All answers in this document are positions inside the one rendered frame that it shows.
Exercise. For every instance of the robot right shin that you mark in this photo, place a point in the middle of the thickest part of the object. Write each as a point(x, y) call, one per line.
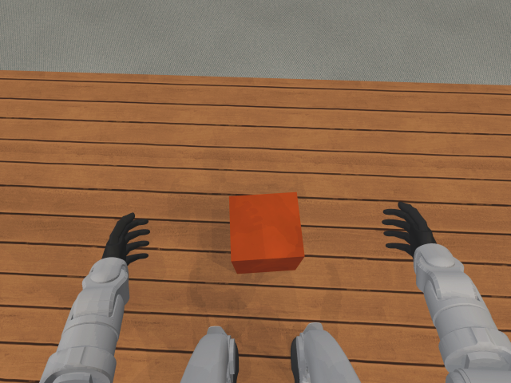
point(310, 326)

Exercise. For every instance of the left robot hand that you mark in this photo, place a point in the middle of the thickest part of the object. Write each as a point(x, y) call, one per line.
point(117, 246)

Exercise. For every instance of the robot right thigh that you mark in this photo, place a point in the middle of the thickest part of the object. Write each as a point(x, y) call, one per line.
point(320, 355)

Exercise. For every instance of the left robot forearm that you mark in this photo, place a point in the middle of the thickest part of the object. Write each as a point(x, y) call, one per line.
point(85, 353)

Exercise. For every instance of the carton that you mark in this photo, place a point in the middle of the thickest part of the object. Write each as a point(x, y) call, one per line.
point(265, 232)

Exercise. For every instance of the right robot hand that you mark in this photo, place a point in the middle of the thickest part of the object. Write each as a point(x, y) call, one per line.
point(417, 233)

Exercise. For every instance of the right robot forearm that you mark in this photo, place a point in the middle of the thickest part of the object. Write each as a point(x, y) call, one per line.
point(469, 338)

